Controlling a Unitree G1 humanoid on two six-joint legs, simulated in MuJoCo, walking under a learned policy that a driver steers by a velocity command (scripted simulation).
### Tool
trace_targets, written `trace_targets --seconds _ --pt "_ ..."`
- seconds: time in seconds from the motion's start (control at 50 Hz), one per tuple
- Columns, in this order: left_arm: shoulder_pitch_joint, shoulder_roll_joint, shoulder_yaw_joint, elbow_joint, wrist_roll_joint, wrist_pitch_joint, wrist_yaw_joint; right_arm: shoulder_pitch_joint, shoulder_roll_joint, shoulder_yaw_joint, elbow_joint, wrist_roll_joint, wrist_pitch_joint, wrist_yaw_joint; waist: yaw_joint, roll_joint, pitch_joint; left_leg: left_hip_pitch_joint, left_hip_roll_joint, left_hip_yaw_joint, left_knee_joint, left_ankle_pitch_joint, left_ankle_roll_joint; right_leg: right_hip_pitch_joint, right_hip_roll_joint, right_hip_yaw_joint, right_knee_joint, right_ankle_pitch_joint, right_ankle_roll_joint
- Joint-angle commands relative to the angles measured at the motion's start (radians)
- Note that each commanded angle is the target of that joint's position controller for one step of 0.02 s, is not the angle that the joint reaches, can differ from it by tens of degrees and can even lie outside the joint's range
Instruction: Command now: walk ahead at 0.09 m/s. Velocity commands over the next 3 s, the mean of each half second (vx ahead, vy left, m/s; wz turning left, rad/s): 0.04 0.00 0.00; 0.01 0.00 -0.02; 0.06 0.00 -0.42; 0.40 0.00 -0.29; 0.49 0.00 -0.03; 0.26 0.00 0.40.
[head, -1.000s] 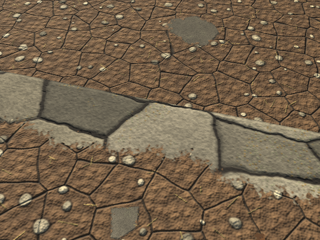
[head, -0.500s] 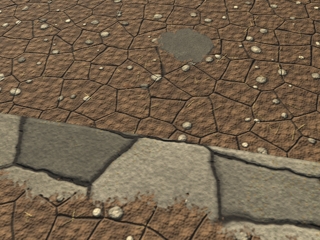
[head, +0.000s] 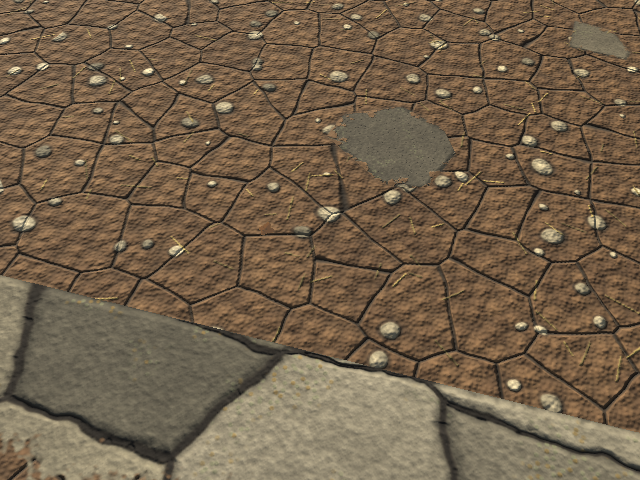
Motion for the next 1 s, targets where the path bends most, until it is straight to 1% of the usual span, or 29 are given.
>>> trace_targets --seconds 0.02,0.04,0.06,0.08,0.1,0.12,0.14,0.16,0.18,0.2,0.22,0.24,0.26,0.28,0.3,0.34,0.46,0.58,0.72,0.92,0.94,0.98,1.0 --pt "0.052 0.093 0.025 -0.021 -0.005 0.042 0.022 0.034 -0.136 -0.02 -0.026 0.002 0.009 -0.007 -0.015 0.106 -0.161 0.264 0.288 -0.338 -0.181 0.161 0.202 -0.188 -0.077 0.057 0.132 -0.029 0.028" --pt "0.055 0.083 0.025 -0.018 -0.002 0.056 0.029 -0.015 -0.136 -0.02 -0.035 -0.003 0.015 -0.013 0.006 0.129 -0.139 0.182 0.259 -0.307 -0.217 0.042 0.173 -0.134 -0.088 0.052 0.062 0.02 0.03" --pt "0.065 0.063 0.022 -0.009 0.0 0.063 0.034 -0.039 -0.137 -0.021 -0.037 -0.009 0.022 -0.016 0.015 0.153 -0.122 0.116 0.23 -0.272 -0.24 -0.028 0.158 -0.076 -0.077 0.031 -0.007 0.058 0.031" --pt "0.076 0.05 0.019 0.002 0.002 0.066 0.037 -0.044 -0.133 -0.021 -0.034 -0.012 0.028 -0.02 0.018 0.163 -0.123 0.081 0.208 -0.239 -0.251 -0.066 0.151 -0.02 -0.069 0.015 -0.069 0.11 0.027" --pt "0.085 0.042 0.019 0.014 0.004 0.066 0.037 -0.039 -0.129 -0.021 -0.028 -0.009 0.031 -0.023 0.02 0.16 -0.13 0.066 0.194 -0.216 -0.255 -0.107 0.145 0.027 -0.06 0.002 -0.132 0.183 0.02" --pt "0.099 0.035 0.018 0.027 0.006 0.066 0.034 -0.039 -0.128 -0.02 -0.021 -0.001 0.034 -0.025 0.031 0.153 -0.135 0.052 0.18 -0.196 -0.253 -0.17 0.134 0.076 -0.051 -0.014 -0.209 0.27 0.011" --pt "0.109 0.032 0.018 0.038 0.012 0.066 0.029 -0.036 -0.126 -0.019 -0.014 0.01 0.038 -0.027 0.038 0.147 -0.129 0.032 0.167 -0.18 -0.252 -0.257 0.115 0.125 -0.04 -0.031 -0.286 0.346 -0.002" --pt "0.101 0.037 0.018 0.039 0.023 0.069 0.025 -0.015 -0.114 -0.016 -0.001 0.018 0.04 -0.028 0.035 0.133 -0.111 0.013 0.148 -0.17 -0.254 -0.359 0.081 0.149 -0.04 -0.033 -0.338 0.376 -0.019" --pt "0.084 0.056 0.018 0.03 0.036 0.07 0.023 0.009 -0.104 -0.013 0.013 0.018 0.041 -0.027 0.023 0.102 -0.071 -0.002 0.128 -0.158 -0.246 -0.431 0.038 0.137 -0.075 0.002 -0.391 0.377 -0.041" --pt "0.063 0.099 0.023 0.019 0.032 0.069 0.025 0.029 -0.11 -0.017 0.016 0.012 0.043 -0.027 -0.011 0.049 -0.022 0.008 0.089 -0.125 -0.223 -0.435 0.006 0.063 -0.11 0.033 -0.431 0.258 -0.067" --pt "0.048 0.112 0.027 0.03 0.02 0.061 0.024 0.03 -0.105 -0.019 0.014 0.01 0.046 -0.032 -0.029 -0.038 0.015 0.104 0.042 -0.066 -0.183 -0.348 -0.016 -0.081 -0.104 0.045 -0.467 0.091 -0.081" --pt "0.026 0.083 0.02 0.029 0.018 0.048 0.023 0.028 -0.102 -0.018 0.019 0.006 0.045 -0.036 -0.033 -0.064 0.027 0.187 0.038 -0.057 -0.132 -0.259 -0.019 -0.148 -0.102 0.051 -0.511 0.057 -0.07" --pt "0.008 0.072 0.017 0.032 0.021 0.037 0.023 0.04 -0.095 -0.018 0.026 0.007 0.045 -0.038 -0.045 -0.086 0.022 0.229 0.035 -0.049 -0.103 -0.193 -0.012 -0.164 -0.105 0.054 -0.532 0.078 -0.054" --pt "-0.002 0.073 0.017 0.031 0.02 0.027 0.023 0.051 -0.094 -0.018 0.036 0.006 0.045 -0.04 -0.049 -0.086 0.02 0.247 0.035 -0.046 -0.086 -0.146 -0.004 -0.159 -0.102 0.052 -0.535 0.119 -0.041" --pt "0.0 0.067 0.016 0.032 0.019 0.019 0.022 0.062 -0.098 -0.02 0.045 0.005 0.046 -0.04 -0.048 -0.07 0.013 0.247 0.034 -0.043 -0.077 -0.109 0.002 -0.136 -0.099 0.048 -0.526 0.159 -0.035" --pt "0.032 0.063 0.014 0.045 0.013 0.011 0.021 0.066 -0.091 -0.019 0.058 0.008 0.046 -0.036 -0.038 -0.036 -0.003 0.247 0.038 -0.043 -0.07 -0.053 0.008 -0.091 -0.091 0.038 -0.502 0.231 -0.034" --pt "0.076 0.055 0.008 0.062 0.01 0.016 0.021 0.067 -0.093 -0.019 0.086 0.014 0.051 -0.032 -0.022 0.006 -0.033 0.266 0.041 -0.041 -0.042 0.082 0.005 -0.022 -0.077 0.018 -0.462 0.377 -0.04" --pt "0.089 0.043 0.004 0.068 0.009 0.022 0.021 0.077 -0.098 -0.019 0.114 0.018 0.061 -0.037 -0.023 0.018 -0.033 0.278 0.043 -0.041 -0.028 0.126 0.002 0.001 -0.069 0.006 -0.451 0.444 -0.04" --pt "0.095 0.031 0.0 0.074 0.01 0.027 0.021 0.075 -0.1 -0.02 0.137 0.019 0.07 -0.043 -0.026 0.012 -0.016 0.282 0.044 -0.043 -0.028 0.121 -0.003 0.007 -0.063 -0.001 -0.46 0.45 -0.039" --pt "0.109 0.022 -0.003 0.082 0.011 0.028 0.023 0.073 -0.093 -0.019 0.161 0.018 0.074 -0.046 -0.029 0.01 0.005 0.28 0.042 -0.044 -0.041 0.075 -0.01 0.0 -0.058 -0.006 -0.48 0.396 -0.037" --pt "0.104 0.029 -0.002 0.075 0.009 0.028 0.023 0.067 -0.103 -0.022 0.158 0.018 0.074 -0.049 -0.03 0.008 0.01 0.29 0.042 -0.038 -0.036 0.066 -0.012 -0.018 -0.06 0.006 -0.48 0.405 -0.042" --pt "0.055 0.074 0.01 0.031 0.002 0.029 0.026 0.048 -0.134 -0.034 0.135 0.018 0.075 -0.063 -0.036 -0.01 0.013 0.286 0.038 -0.019 -0.007 0.049 -0.015 -0.046 -0.071 0.041 -0.471 0.452 -0.063" --pt "0.042 0.091 0.018 0.012 -0.001 0.03 0.029 0.051 -0.141 -0.039 0.128 0.018 0.076 -0.07 -0.038 -0.019 0.007 0.284 0.035 -0.008 0.01 0.039 -0.016 -0.057 -0.08 0.062 -0.468 0.469 -0.077"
